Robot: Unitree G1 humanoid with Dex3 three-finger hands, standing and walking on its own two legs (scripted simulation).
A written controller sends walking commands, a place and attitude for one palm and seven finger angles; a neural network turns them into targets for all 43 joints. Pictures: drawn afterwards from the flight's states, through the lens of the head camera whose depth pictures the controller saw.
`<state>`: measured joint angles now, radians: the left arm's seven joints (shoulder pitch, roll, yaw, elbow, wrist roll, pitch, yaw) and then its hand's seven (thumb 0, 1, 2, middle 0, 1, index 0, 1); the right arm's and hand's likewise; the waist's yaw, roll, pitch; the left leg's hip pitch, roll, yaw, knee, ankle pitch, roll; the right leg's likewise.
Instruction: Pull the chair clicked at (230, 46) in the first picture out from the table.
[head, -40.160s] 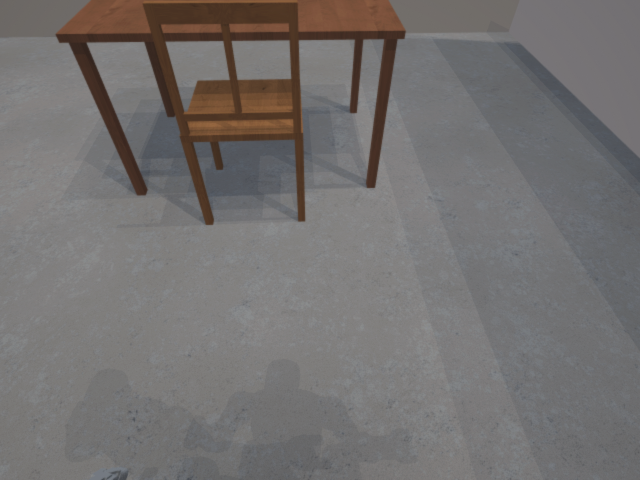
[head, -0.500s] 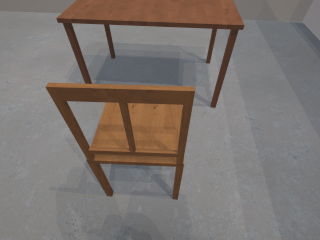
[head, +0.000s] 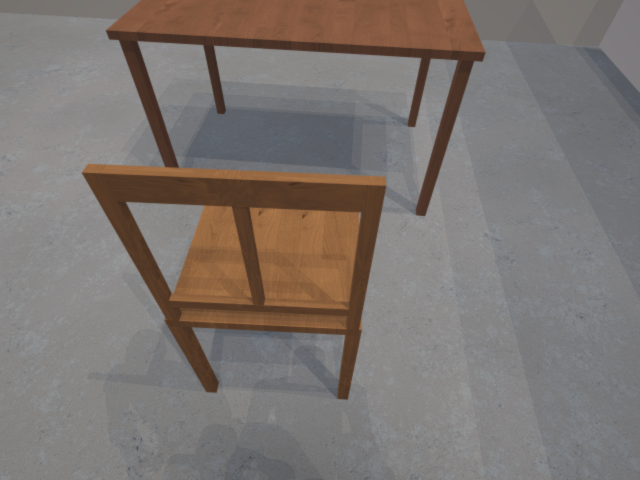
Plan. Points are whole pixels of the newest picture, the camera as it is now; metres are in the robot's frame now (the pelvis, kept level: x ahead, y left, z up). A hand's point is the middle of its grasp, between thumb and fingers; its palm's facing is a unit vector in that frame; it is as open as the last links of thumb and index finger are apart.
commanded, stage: look to check the result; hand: left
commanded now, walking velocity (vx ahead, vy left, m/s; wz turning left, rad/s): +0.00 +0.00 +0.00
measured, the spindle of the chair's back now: (251, 259) +0.48 +0.16 -0.08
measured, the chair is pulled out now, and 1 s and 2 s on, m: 0.64 0.64 0.64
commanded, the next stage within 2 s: stand and wait in 0.64 s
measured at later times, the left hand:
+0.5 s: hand out of the picture -0.02 +0.16 -0.17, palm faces +0.04 -0.99 -0.16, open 7.4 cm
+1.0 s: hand out of the picture +0.00 +0.16 -0.17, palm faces +0.04 -0.99 -0.16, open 7.4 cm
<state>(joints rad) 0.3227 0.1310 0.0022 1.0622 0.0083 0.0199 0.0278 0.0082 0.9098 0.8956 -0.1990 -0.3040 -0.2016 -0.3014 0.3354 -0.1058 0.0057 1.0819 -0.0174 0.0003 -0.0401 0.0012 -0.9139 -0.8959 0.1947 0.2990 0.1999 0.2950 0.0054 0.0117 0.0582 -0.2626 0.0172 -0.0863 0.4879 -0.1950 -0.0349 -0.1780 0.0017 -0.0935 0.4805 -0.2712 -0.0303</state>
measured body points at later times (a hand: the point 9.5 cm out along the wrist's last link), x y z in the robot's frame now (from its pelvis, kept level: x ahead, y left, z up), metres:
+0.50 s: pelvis +0.01 +0.00 +0.00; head +0.02 +0.00 +0.45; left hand -0.02 +0.21 -0.16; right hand -0.01 -0.20 -0.16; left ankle +0.05 +0.14 -0.74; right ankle +0.00 -0.10 -0.74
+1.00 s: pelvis +0.01 +0.00 +0.00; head +0.03 +0.00 +0.45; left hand +0.00 +0.21 -0.16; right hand -0.01 -0.20 -0.16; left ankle +0.05 +0.14 -0.74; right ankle +0.00 -0.10 -0.74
